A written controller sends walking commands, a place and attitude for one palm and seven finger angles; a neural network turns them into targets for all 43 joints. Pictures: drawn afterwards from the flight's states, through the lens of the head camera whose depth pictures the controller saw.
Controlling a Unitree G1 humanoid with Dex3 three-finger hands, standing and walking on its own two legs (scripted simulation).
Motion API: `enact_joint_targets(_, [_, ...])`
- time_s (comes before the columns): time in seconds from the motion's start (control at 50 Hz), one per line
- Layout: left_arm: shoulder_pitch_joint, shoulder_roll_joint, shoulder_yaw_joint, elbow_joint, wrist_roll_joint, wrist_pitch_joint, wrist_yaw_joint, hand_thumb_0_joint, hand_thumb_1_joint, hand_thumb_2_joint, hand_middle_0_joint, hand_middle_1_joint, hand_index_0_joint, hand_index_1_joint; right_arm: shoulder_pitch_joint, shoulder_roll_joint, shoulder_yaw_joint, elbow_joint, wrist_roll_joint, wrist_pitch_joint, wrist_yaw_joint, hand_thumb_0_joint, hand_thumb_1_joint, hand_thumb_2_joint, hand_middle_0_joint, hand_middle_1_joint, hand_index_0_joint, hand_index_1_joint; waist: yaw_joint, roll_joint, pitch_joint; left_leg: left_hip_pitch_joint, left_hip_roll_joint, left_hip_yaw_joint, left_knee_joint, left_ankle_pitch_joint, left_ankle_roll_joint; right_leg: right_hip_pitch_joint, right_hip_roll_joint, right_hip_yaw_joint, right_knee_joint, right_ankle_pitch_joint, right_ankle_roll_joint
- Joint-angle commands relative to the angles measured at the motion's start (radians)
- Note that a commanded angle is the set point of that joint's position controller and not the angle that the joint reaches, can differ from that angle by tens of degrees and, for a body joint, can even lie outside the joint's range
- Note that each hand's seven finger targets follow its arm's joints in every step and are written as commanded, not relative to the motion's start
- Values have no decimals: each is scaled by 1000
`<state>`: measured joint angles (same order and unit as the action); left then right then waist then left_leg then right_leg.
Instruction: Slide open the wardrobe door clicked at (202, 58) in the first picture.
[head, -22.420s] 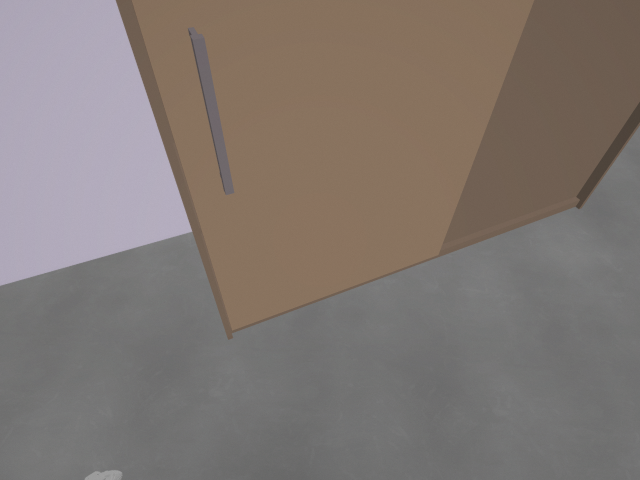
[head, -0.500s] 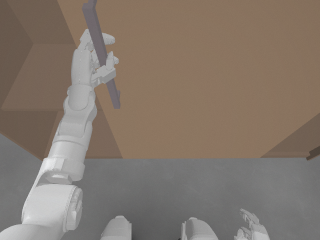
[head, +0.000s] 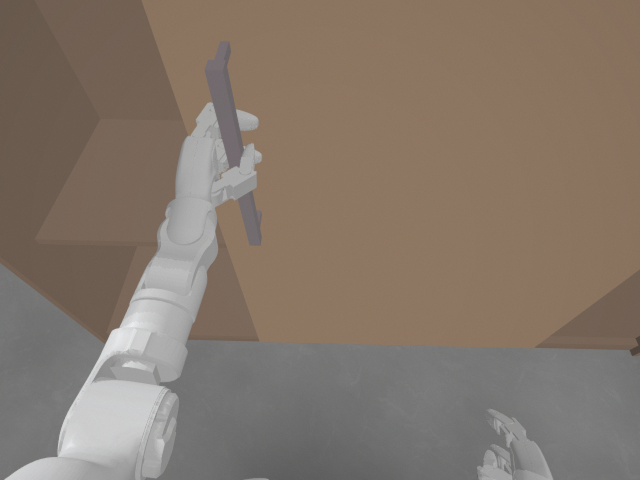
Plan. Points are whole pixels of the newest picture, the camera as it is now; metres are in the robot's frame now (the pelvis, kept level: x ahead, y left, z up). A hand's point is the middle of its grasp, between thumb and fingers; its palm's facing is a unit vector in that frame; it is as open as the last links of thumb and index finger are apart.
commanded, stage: stop walking and hold the door there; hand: left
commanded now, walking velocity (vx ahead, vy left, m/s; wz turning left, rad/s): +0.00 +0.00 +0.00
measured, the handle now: (242, 163) +0.49 +0.15 +0.08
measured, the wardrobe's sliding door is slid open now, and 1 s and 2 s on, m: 0.49 0.49 0.49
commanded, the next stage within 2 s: loosen the grip on the handle in 0.04 s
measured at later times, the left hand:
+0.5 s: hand (249, 171) +0.44 +0.12 +0.13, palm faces +0.12 -0.98 -0.15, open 12.0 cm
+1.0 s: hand (228, 174) +0.43 +0.15 +0.12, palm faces +0.10 -0.99 -0.12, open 14.7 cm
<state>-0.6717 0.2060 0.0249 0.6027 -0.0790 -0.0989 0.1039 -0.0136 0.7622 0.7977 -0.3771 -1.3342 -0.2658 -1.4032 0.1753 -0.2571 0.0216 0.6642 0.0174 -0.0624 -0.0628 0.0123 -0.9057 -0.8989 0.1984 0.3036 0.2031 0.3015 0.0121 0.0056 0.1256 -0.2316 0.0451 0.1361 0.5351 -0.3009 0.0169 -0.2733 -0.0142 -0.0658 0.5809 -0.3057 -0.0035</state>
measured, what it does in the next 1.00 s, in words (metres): stands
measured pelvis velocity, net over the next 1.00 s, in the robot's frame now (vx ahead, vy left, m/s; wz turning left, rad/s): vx -0.02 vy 0.00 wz -0.05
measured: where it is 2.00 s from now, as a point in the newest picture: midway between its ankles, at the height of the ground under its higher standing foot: outside the picture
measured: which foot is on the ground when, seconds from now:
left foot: down 0.00-1.00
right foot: down 0.00-1.00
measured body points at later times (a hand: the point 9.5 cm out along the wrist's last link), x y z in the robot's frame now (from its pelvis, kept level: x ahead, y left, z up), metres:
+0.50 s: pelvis -0.04 -0.03 -0.01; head +0.00 -0.04 +0.44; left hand +0.42 +0.18 +0.14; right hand +0.01 -0.32 -0.12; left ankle -0.01 +0.11 -0.73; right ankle +0.00 -0.11 -0.73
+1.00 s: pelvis -0.02 +0.00 -0.01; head +0.01 +0.00 +0.44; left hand +0.42 +0.20 +0.13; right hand +0.04 -0.26 -0.11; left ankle -0.01 +0.11 -0.73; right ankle +0.00 -0.11 -0.73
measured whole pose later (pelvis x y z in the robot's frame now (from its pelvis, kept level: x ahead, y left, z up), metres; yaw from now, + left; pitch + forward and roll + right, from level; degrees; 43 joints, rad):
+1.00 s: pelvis -0.02 +0.00 -0.01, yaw -3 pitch +6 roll +0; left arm -0.71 0.32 0.24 0.91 -0.03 -0.24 0.03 -0.01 -0.55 0.20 -0.25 -1.15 -0.25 -1.16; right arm 0.34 -0.24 0.02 0.67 0.02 -0.11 -0.02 0.01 -0.90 -0.90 0.20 0.30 0.21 0.30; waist -0.07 0.00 -0.05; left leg -0.41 0.01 0.06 0.59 -0.28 0.02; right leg -0.44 0.01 -0.01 0.58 -0.24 -0.02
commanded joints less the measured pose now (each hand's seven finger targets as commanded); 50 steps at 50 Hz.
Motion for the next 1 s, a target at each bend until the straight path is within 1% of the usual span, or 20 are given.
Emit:
enact_joint_targets(0.0, [-397,-19,-114,-278,35,-93,-61,0,900,900,-450,-1400,-450,-1400,-3,-122,-39,-119,4,-28,1,0,-900,-900,200,300,200,300,-43,103,-466,304,206,-131,23,829,34,76,-35,20,-83,266,-1])
enact_joint_targets(0.1, [-351,31,-76,-218,20,-74,-41,0,900,900,-450,-1400,-450,-1400,5,-104,-36,-110,12,-4,-29,0,-900,-900,200,300,200,300,-42,-85,-494,84,94,-77,69,376,-28,243,-183,154,-66,776,-51])
enact_joint_targets(0.12, [-883,739,520,-233,140,-88,-15,0,900,900,-450,-1400,-450,-1400,31,-127,-141,-107,-18,-47,0,0,-900,-900,200,300,200,300,31,-302,-386,19,28,15,49,241,-2,235,-84,189,-177,910,31])
enact_joint_targets(0.14, [-713,326,231,253,138,26,-59,0,779,842,-450,-1400,-450,-1400,38,-120,-67,-54,-10,-117,15,0,-900,-900,200,300,200,300,-125,-316,-652,-90,-86,-70,-73,490,37,317,-2,91,58,1092,-25])
enact_joint_targets(0.16, [-540,188,179,160,66,39,-91,0,658,783,-450,-1400,-450,-1400,163,-141,-94,-45,16,-127,35,0,-900,-900,200,300,200,300,-68,-125,-701,86,-37,-100,-86,722,7,186,-13,5,75,843,-28])
enact_joint_targets(0.18, [-471,149,210,159,40,10,-108,0,538,725,-450,-1400,-450,-1400,157,-138,-89,-14,4,-133,36,0,-900,-900,200,300,200,300,-55,115,-668,241,-19,-111,-4,857,-8,3,-3,20,45,639,-19])
enact_joint_targets(0.2, [-457,241,292,90,8,-40,-110,0,417,667,-450,-1400,-450,-1400,163,-141,-82,-8,-11,-126,47,0,-900,-900,200,300,200,300,-39,158,-618,276,-2,-118,21,827,-12,-39,-1,41,-5,488,-23])
enact_joint_targets(0.26, [-496,249,256,77,47,-178,-102,0,54,492,-450,-1400,-450,-1400,170,-145,-93,-41,-17,-110,68,0,-900,-900,200,300,200,300,-93,-114,-511,50,-17,-96,53,527,17,9,11,34,-17,574,-22])
enact_joint_targets(0.28, [-514,218,208,103,64,-205,-104,0,-67,433,-450,-1400,-450,-1400,181,-146,-90,-53,-13,-102,75,0,-900,-900,200,300,200,300,-105,-145,-504,5,-29,-85,49,457,25,6,12,44,-11,577,-15])
enact_joint_targets(0.36, [-603,262,191,226,70,-201,-101,0,-550,200,-423,-1367,-423,-1367,189,-147,-86,-62,13,-81,69,0,-900,-900,200,300,200,300,-113,-29,-448,-105,-51,-73,35,132,27,-56,-3,88,-63,279,-10])
enact_joint_targets(0.44, [-698,268,134,291,70,-208,-95,0,-550,200,-370,-1300,-370,-1300,198,-152,-73,-62,19,-98,55,0,-900,-900,200,300,200,300,-145,-59,-401,-184,-60,-74,14,-73,34,-117,-14,146,-157,-78,1])
enact_joint_targets(0.5, [-742,291,147,306,51,-226,-94,0,-550,200,-330,-1250,-330,-1250,225,-164,-74,-51,13,-112,51,0,-900,-900,200,300,200,300,-150,-97,-449,-206,-62,-90,13,-84,38,-88,-14,162,-169,-129,2])
enact_joint_targets(0.52, [-688,462,288,223,50,-240,-97,0,-550,200,-317,-1233,-317,-1233,211,-173,-84,-65,15,-111,48,0,-900,-900,200,300,200,300,-63,-49,-566,-192,-60,-90,1,-50,35,27,-21,185,-159,-119,-9])
enact_joint_targets(0.56, [-699,340,187,189,46,-243,-110,0,-550,200,-290,-1200,-290,-1200,208,-150,-76,-72,18,-109,44,0,-900,-900,200,300,200,300,-91,28,-569,-153,-62,-103,-19,-37,39,21,-7,150,-138,-42,-15])
enact_joint_targets(0.58, [-645,333,196,252,34,-234,-109,0,-550,200,-277,-1183,-277,-1183,212,-158,-73,-63,21,-111,42,0,-900,-900,200,300,200,300,-104,-49,-466,-168,-54,-103,-21,-44,42,-18,-1,144,-163,-53,-13])
enact_joint_targets(0.62, [-608,342,207,249,16,-227,-103,0,-550,200,-250,-1150,-250,-1150,206,-170,-67,-68,18,-112,42,0,-900,-900,200,300,200,300,-102,-63,-395,-191,-54,-96,-30,-67,41,-42,-7,150,-188,-102,-7])
enact_joint_targets(0.68, [-629,375,227,166,34,-240,-89,0,-550,200,-250,-1150,-250,-1150,211,-166,-73,-73,11,-113,39,0,-900,-900,200,300,200,300,-88,-1,-477,-141,-54,-100,-29,-5,44,-9,2,133,-154,-16,-12])
enact_joint_targets(0.8, [-538,370,259,175,33,-214,-71,0,-550,200,-250,-1150,-250,-1150,223,-166,-69,-73,6,-101,34,0,-900,-900,200,300,200,300,-82,-66,-440,-118,-49,-99,-24,79,41,-12,15,96,-123,136,-10])
enact_joint_targets(0.86, [-556,400,280,84,52,-224,-61,0,-550,200,-250,-1150,-250,-1150,213,-158,-67,-90,4,-92,30,0,-900,-900,200,300,200,300,-66,10,-507,-68,-50,-106,-14,158,39,5,20,82,-82,224,-19])
enact_joint_targets(0.98, [-522,287,203,34,44,-211,-89,0,-550,200,-250,-1150,-250,-1150,207,-151,-70,-88,6,-84,30,0,-900,-900,200,300,200,300,-85,33,-533,53,-25,-144,11,325,18,-75,32,48,-42,314,-24])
